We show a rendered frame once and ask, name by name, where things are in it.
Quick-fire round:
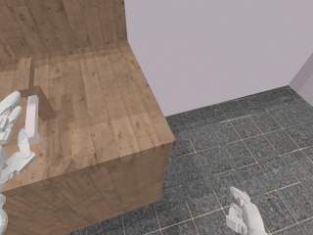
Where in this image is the robot right hand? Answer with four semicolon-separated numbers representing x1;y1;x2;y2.
226;186;265;235

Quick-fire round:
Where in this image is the counter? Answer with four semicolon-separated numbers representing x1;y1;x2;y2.
0;0;176;235

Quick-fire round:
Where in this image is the tap lever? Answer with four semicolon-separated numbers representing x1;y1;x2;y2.
24;95;40;145

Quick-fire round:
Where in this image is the robot left hand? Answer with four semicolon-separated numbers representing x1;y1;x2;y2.
0;91;35;193

